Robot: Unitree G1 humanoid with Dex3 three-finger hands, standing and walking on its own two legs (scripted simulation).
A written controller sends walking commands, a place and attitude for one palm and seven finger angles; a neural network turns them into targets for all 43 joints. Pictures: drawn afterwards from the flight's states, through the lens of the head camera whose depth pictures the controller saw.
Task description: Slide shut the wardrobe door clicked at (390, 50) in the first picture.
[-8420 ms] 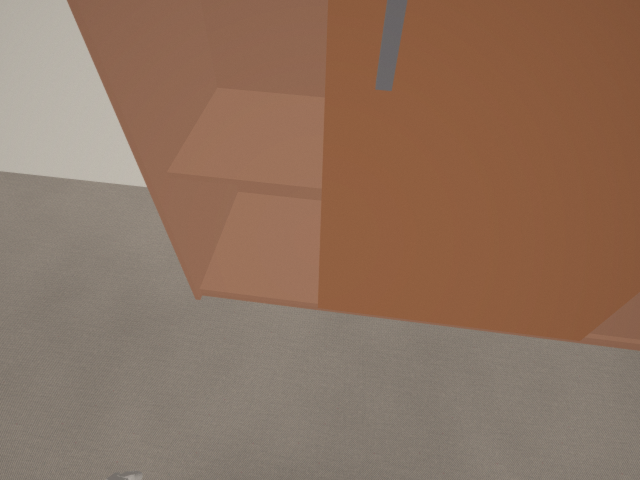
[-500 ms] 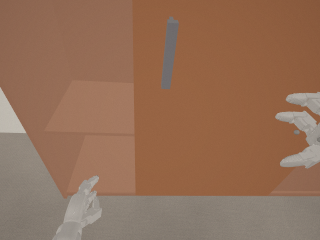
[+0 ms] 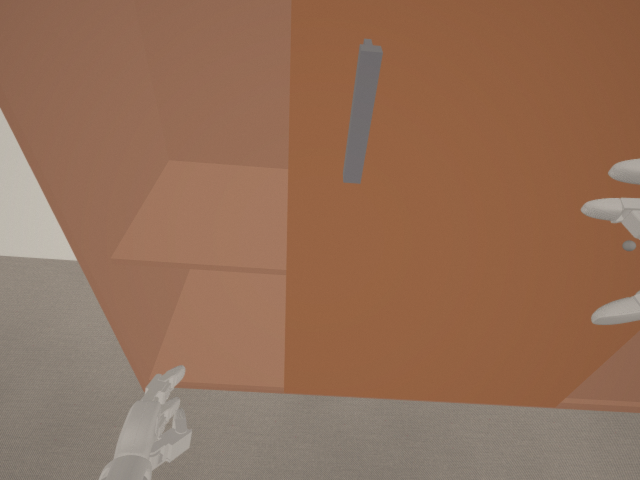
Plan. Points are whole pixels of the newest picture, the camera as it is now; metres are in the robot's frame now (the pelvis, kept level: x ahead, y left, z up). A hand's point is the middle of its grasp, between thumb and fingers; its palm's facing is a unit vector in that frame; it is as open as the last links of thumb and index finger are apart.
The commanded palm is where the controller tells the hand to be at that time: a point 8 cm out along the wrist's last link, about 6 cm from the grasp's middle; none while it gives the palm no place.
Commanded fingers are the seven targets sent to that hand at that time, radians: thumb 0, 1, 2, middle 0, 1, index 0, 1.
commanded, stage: raise the hand with hooked fingers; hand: right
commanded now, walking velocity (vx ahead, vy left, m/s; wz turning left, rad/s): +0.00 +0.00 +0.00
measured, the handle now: (359, 113) +0.55 -0.04 +0.24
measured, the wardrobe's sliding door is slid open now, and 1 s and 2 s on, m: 0.43 0.43 0.43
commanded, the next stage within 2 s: move the hooked fingers beside the handle in 0.14 s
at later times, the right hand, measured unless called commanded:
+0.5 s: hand (625, 226) +0.29 -0.27 +0.26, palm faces +0.14 +0.99 -0.09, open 14.0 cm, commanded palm +0.26 -0.30 +0.26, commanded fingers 0.00 0.50 -0.30 0.30 1.20 0.30 1.20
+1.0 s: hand (521, 192) +0.35 -0.20 +0.25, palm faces +0.02 +1.00 -0.05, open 14.0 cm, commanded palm +0.34 -0.25 +0.25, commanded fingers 0.00 0.50 -0.30 0.30 1.20 0.30 1.20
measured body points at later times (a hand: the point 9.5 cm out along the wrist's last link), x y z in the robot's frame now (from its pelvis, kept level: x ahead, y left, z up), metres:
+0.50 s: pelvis +0.00 +0.00 +0.00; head -0.04 +0.03 +0.45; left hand +0.22 +0.21 -0.06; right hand +0.28 -0.33 +0.26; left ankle -0.03 +0.10 -0.74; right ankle +0.04 -0.12 -0.74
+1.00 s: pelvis +0.00 +0.00 +0.00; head -0.01 +0.03 +0.45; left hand +0.19 +0.24 -0.08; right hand +0.35 -0.25 +0.25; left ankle -0.03 +0.10 -0.74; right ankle +0.04 -0.12 -0.74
